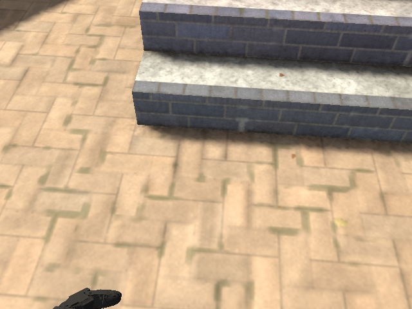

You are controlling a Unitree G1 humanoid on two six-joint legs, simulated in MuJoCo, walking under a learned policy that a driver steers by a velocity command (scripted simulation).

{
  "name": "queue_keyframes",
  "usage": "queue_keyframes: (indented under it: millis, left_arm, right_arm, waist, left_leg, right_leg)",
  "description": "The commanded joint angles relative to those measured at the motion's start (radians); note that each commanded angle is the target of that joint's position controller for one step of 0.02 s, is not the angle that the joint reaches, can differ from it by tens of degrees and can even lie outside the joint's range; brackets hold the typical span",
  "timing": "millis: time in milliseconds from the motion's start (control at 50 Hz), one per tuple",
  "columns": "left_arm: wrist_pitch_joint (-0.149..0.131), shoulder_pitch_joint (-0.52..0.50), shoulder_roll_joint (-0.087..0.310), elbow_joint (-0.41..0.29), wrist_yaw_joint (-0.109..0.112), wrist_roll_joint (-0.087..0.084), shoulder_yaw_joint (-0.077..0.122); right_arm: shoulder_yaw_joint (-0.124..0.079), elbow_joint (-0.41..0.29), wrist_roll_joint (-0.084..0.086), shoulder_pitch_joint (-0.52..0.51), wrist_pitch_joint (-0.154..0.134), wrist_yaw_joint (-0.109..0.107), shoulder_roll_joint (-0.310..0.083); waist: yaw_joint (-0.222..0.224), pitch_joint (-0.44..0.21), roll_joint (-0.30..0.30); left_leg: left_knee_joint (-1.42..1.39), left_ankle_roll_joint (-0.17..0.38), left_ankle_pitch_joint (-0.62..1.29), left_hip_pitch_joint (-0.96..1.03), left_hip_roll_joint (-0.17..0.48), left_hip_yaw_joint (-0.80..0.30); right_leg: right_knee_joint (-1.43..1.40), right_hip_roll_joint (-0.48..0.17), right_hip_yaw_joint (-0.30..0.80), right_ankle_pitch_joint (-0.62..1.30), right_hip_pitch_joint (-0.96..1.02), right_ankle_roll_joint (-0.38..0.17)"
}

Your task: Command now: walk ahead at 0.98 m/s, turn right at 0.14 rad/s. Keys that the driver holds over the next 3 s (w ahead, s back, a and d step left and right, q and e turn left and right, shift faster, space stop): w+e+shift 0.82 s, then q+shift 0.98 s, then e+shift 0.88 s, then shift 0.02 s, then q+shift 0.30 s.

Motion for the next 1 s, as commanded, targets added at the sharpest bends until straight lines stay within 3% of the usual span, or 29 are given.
queue_keyframes:
  millis: [20, 80, 120, 140, 160, 180, 200, 220, 240, 280, 300, 380, 440, 480, 520, 540, 560, 580, 600, 620, 660, 740, 820, 880, 920, 940, 960, 980, 1000]
  left_arm:
    - [-0.007, -0.106, 0.057, -0.056, -0.010, -0.025, 0.003]
    - [-0.007, -0.011, 0.135, -0.020, -0.007, -0.033, 0.027]
    - [0.007, 0.321, 0.206, 0.090, 0.004, -0.042, 0.061]
    - [0.012, 0.570, 0.232, 0.164, 0.015, -0.040, 0.083]
    - [0.026, 0.677, 0.244, 0.214, 0.023, -0.034, 0.094]
    - [0.026, 0.528, 0.279, 0.194, 0.023, -0.003, 0.101]
    - [0.029, 0.427, 0.217, 0.147, 0.015, -0.012, 0.100]
    - [0.028, 0.397, 0.164, 0.142, 0.018, -0.019, 0.092]
    - [0.025, 0.362, 0.134, 0.143, 0.019, -0.015, 0.085]
    - [0.003, 0.351, 0.142, 0.152, 0.032, -0.023, 0.077]
    - [-0.010, 0.347, 0.156, 0.150, 0.028, -0.027, 0.077]
    - [-0.030, 0.380, 0.198, 0.133, 0.023, -0.040, 0.096]
    - [-0.025, 0.450, 0.229, 0.138, 0.015, -0.051, 0.111]
    - [-0.018, 0.459, 0.238, 0.134, 0.023, -0.046, 0.119]
    - [-0.020, 0.443, 0.283, 0.127, 0.030, -0.037, 0.130]
    - [-0.023, 0.390, 0.315, 0.114, 0.027, -0.036, 0.138]
    - [-0.034, 0.339, 0.263, 0.090, 0.024, -0.031, 0.125]
    - [-0.037, 0.435, 0.056, 0.052, 0.031, -0.073, 0.075]
    - [-0.020, 0.426, 0.118, 0.020, 0.037, -0.077, 0.060]
    - [-0.003, 0.299, 0.177, 0.033, 0.036, -0.047, 0.073]
    - [0.013, 0.183, 0.174, 0.020, 0.007, -0.014, 0.077]
    - [0.058, 0.109, 0.083, -0.049, -0.028, -0.002, 0.049]
    - [0.056, -0.018, 0.096, -0.131, -0.050, -0.003, 0.026]
    - [0.025, -0.080, 0.075, -0.128, -0.055, 0.022, 0.000]
    - [0.006, 0.076, 0.112, -0.059, -0.038, 0.042, 0.007]
    - [-0.005, 0.236, 0.141, 0.003, -0.026, 0.046, 0.019]
    - [-0.011, 0.385, 0.163, 0.067, -0.004, 0.066, 0.028]
    - [-0.017, 0.367, 0.245, 0.086, 0.014, 0.078, 0.041]
    - [-0.027, 0.399, 0.297, 0.047, 0.030, 0.053, 0.061]
  right_arm:
    - [-0.014, -0.015, -0.012, 0.087, -0.022, -0.012, -0.123]
    - [-0.023, -0.016, -0.048, 0.056, -0.008, -0.056, -0.186]
    - [-0.034, -0.039, -0.080, -0.031, 0.017, -0.081, -0.214]
    - [-0.046, -0.070, -0.076, -0.159, 0.029, -0.086, -0.246]
    - [-0.025, -0.116, -0.079, -0.259, 0.011, -0.071, -0.164]
    - [0.008, -0.186, -0.013, -0.106, -0.008, -0.044, -0.040]
    - [0.028, -0.207, -0.030, -0.140, -0.027, -0.040, -0.084]
    - [0.024, -0.216, -0.045, -0.214, -0.038, -0.028, -0.127]
    - [0.028, -0.221, -0.061, -0.227, -0.040, -0.021, -0.122]
    - [0.045, -0.248, -0.100, -0.234, 0.003, -0.008, -0.090]
    - [0.053, -0.269, -0.103, -0.253, 0.023, -0.005, -0.080]
    - [0.078, -0.370, -0.062, -0.484, 0.028, 0.012, -0.062]
    - [0.078, -0.391, -0.043, -0.544, 0.025, 0.006, -0.066]
    - [0.073, -0.405, -0.044, -0.562, 0.018, -0.004, -0.086]
    - [0.042, -0.372, -0.041, -0.435, 0.009, -0.023, -0.158]
    - [0.022, -0.332, -0.039, -0.264, 0.002, -0.035, -0.196]
    - [-0.007, -0.289, -0.053, -0.036, -0.001, -0.057, -0.259]
    - [-0.028, -0.273, -0.109, 0.054, -0.001, -0.063, -0.325]
    - [-0.047, -0.269, -0.090, 0.005, 0.013, -0.049, -0.329]
    - [-0.031, -0.279, -0.077, -0.092, 0.015, -0.045, -0.222]
    - [-0.010, -0.235, -0.074, -0.128, 0.013, -0.037, -0.135]
    - [0.005, -0.135, -0.033, -0.079, -0.016, -0.014, -0.068]
    - [-0.005, -0.120, -0.034, -0.157, -0.037, -0.011, -0.107]
    - [-0.004, -0.076, -0.028, -0.078, -0.047, -0.016, -0.150]
    - [-0.013, -0.055, -0.019, -0.051, -0.033, -0.035, -0.233]
    - [-0.011, -0.051, -0.008, -0.063, -0.021, -0.043, -0.247]
    - [-0.002, -0.053, 0.008, -0.092, -0.006, -0.046, -0.230]
    - [0.017, -0.059, 0.009, 0.000, 0.008, -0.043, -0.115]
    - [0.040, -0.065, 0.075, 0.185, 0.029, -0.061, -0.045]
  waist:
    - [-0.026, 0.065, 0.063]
    - [0.068, -0.026, 0.136]
    - [0.237, -0.160, 0.143]
    - [0.390, -0.202, 0.107]
    - [0.396, -0.196, -0.063]
    - [0.156, -0.264, -0.330]
    - [0.179, -0.254, -0.125]
    - [0.153, -0.134, 0.037]
    - [0.096, -0.051, 0.141]
    - [0.023, 0.044, 0.141]
    - [0.009, 0.074, 0.113]
    - [0.080, 0.117, 0.021]
    - [0.153, 0.047, -0.038]
    - [0.162, 0.018, -0.060]
    - [0.096, -0.103, -0.055]
    - [-0.008, -0.197, -0.055]
    - [-0.113, -0.324, -0.028]
    - [-0.050, -0.480, 0.282]
    - [-0.032, -0.531, 0.349]
    - [-0.039, -0.315, 0.191]
    - [-0.020, -0.124, 0.058]
    - [0.054, -0.038, 0.122]
    - [0.105, 0.037, 0.111]
    - [0.089, 0.090, 0.034]
    - [0.171, -0.014, 0.095]
    - [0.239, -0.093, 0.126]
    - [0.317, -0.143, 0.124]
    - [0.221, -0.243, -0.076]
    - [0.160, -0.592, -0.165]
  left_leg:
    - [-0.099, -0.113, 0.992, -0.113, 0.235, 0.023]
    - [0.063, -0.162, 1.436, 0.091, 0.319, 0.092]
    - [0.454, -0.187, 1.585, 0.082, 0.346, 0.125]
    - [0.858, -0.196, 1.477, -0.066, 0.305, 0.169]
    - [1.286, -0.169, 0.459, -0.446, 0.162, 0.147]
    - [1.557, -0.225, -0.206, -0.929, 0.060, 0.017]
    - [1.490, -0.186, -0.105, -1.010, 0.144, -0.090]
    - [1.388, -0.172, -0.025, -0.984, 0.195, -0.098]
    - [1.277, -0.159, 0.012, -0.915, 0.227, -0.064]
    - [1.162, -0.187, -0.003, -0.833, 0.269, -0.039]
    - [1.075, -0.200, -0.001, -0.797, 0.286, -0.010]
    - [0.619, -0.236, 0.308, -0.596, 0.280, 0.081]
    - [0.453, -0.219, 0.437, -0.536, 0.223, 0.099]
    - [0.334, -0.209, 0.397, -0.514, 0.201, 0.078]
    - [0.283, -0.189, 0.273, -0.332, 0.158, 0.068]
    - [0.284, -0.176, 0.224, -0.138, 0.192, 0.048]
    - [0.349, -0.150, 0.025, 0.123, 0.320, -0.052]
    - [0.297, -0.069, -0.148, 0.434, 0.682, -0.493]
    - [0.141, -0.009, -0.427, 0.407, 0.725, -0.809]
    - [0.087, -0.042, -0.481, 0.226, 0.635, -0.635]
    - [0.071, -0.082, -0.063, -0.008, 0.536, -0.309]
    - [0.027, -0.123, 0.310, -0.129, 0.485, -0.021]
    - [-0.058, -0.146, 0.525, -0.250, 0.432, 0.217]
    - [-0.052, -0.154, 0.934, -0.319, 0.377, 0.281]
    - [0.148, -0.147, 1.184, -0.262, 0.403, 0.259]
    - [0.339, -0.136, 1.190, -0.261, 0.399, 0.252]
    - [0.607, -0.143, 1.024, -0.320, 0.351, 0.270]
    - [1.022, -0.165, -0.144, -0.532, 0.178, 0.271]
    - [1.408, -0.169, -0.408, -0.697, 0.110, -0.028]
  right_leg:
    - [-0.154, 0.116, -0.123, 0.109, 0.240, -0.064]
    - [-0.197, 0.227, -0.118, -0.015, 0.329, -0.094]
    - [-0.186, 0.269, -0.103, -0.090, 0.588, -0.116]
    - [-0.274, 0.213, -0.043, -0.080, 0.795, -0.179]
    - [-0.142, 0.114, 0.100, -0.193, 1.033, -0.211]
    - [-0.246, -0.115, 0.707, -0.275, 1.292, -0.434]
    - [-0.442, -0.156, 0.861, -0.549, 1.215, -0.447]
    - [-0.516, -0.134, 0.790, -0.638, 1.027, -0.399]
    - [-0.556, -0.087, 0.705, -0.577, 0.842, -0.344]
    - [-0.590, 0.012, 0.574, -0.497, 0.585, -0.296]
    - [-0.612, 0.049, 0.525, -0.474, 0.478, -0.288]
    - [-0.650, 0.151, 0.392, -0.161, 0.299, -0.228]
    - [-0.588, 0.140, 0.406, 0.084, 0.482, -0.174]
    - [-0.501, 0.127, 0.424, 0.183, 0.621, -0.142]
    - [-0.279, 0.122, 0.432, 0.416, 0.712, -0.099]
    - [-0.078, 0.143, 0.418, 0.388, 0.659, -0.082]
    - [0.184, 0.172, 0.389, 0.198, 0.508, -0.079]
    - [0.532, 0.267, 0.263, -0.632, 0.190, -0.060]
    - [0.684, 0.214, 0.186, -0.600, 0.030, -0.068]
    - [0.660, 0.146, 0.158, -0.466, -0.027, -0.070]
    - [0.565, 0.084, 0.138, -0.379, 0.016, -0.054]
    - [0.529, 0.023, 0.110, -0.342, -0.012, -0.042]
    - [0.284, 0.032, 0.040, -0.133, 0.067, -0.050]
    - [-0.044, 0.169, -0.081, -0.058, 0.338, -0.060]
    - [-0.150, 0.247, -0.060, -0.073, 0.566, -0.082]
    - [-0.216, 0.246, -0.011, -0.034, 0.729, -0.112]
    - [-0.333, 0.173, 0.028, 0.130, 0.888, -0.126]
    - [-0.179, -0.098, 0.193, 0.841, 1.121, -0.143]
    - [-0.030, -0.422, 0.492, 1.458, 1.427, -0.317]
